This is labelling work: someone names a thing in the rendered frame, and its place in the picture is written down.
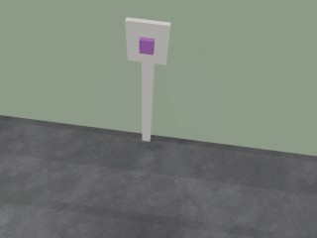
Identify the panel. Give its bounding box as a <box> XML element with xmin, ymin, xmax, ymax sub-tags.
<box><xmin>125</xmin><ymin>17</ymin><xmax>171</xmax><ymax>142</ymax></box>

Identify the button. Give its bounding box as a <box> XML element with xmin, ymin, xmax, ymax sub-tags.
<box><xmin>139</xmin><ymin>37</ymin><xmax>155</xmax><ymax>56</ymax></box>

